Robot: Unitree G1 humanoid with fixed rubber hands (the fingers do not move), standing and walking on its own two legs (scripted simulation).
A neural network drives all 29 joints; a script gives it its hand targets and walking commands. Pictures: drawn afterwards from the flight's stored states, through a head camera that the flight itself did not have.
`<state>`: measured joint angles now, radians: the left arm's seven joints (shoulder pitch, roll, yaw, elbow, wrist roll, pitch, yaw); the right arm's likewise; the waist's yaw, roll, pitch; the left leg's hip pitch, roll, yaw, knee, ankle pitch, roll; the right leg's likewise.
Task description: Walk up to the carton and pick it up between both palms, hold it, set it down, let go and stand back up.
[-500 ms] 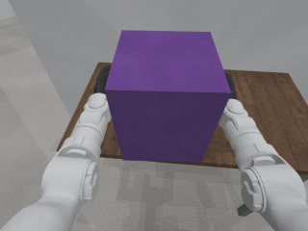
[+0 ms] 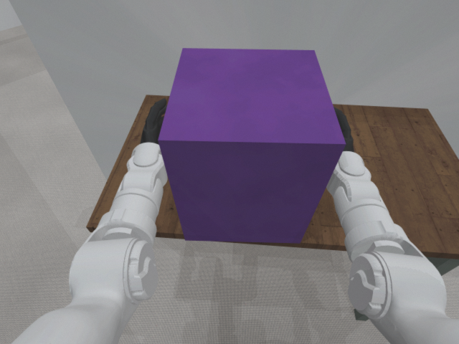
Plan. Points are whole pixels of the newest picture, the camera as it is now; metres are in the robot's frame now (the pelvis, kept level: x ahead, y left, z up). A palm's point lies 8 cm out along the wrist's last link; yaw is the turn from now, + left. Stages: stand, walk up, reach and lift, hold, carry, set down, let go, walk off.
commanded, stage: reach and lift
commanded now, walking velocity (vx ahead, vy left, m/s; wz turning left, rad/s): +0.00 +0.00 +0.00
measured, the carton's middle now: (245, 152) +0.46 -0.02 +0.08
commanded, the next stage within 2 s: none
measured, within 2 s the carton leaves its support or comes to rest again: leaves its support in 0.70 s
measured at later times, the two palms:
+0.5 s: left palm (150, 148) +0.43 +0.15 +0.12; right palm (341, 158) +0.40 -0.18 +0.12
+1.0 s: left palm (153, 142) +0.41 +0.14 +0.15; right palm (352, 167) +0.37 -0.19 +0.12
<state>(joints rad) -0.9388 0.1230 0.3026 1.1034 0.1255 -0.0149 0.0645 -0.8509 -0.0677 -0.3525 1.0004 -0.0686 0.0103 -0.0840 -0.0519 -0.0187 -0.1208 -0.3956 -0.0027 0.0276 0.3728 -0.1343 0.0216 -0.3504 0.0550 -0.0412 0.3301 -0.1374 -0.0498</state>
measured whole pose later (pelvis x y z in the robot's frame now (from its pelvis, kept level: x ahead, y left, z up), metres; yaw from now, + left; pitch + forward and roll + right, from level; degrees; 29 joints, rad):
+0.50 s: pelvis +0.02 +0.01 +0.00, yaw +0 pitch -1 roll +0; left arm -0.73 -0.01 0.40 0.74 0.31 0.15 -0.01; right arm -0.68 0.04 -0.51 0.82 -0.26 -0.05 0.02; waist -0.06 -0.05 -0.01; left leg -0.13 -0.02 0.04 0.33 -0.18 0.03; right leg -0.09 0.04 -0.04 0.28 -0.18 -0.04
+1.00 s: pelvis +0.01 +0.01 +0.01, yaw +0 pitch -3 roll +0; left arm -0.76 -0.03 0.37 0.76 0.31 0.14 0.01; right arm -0.63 0.00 -0.46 0.91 -0.21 -0.19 -0.02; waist -0.04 -0.05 -0.02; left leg -0.10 -0.01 0.05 0.30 -0.15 0.03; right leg -0.06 0.04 -0.06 0.27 -0.16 -0.04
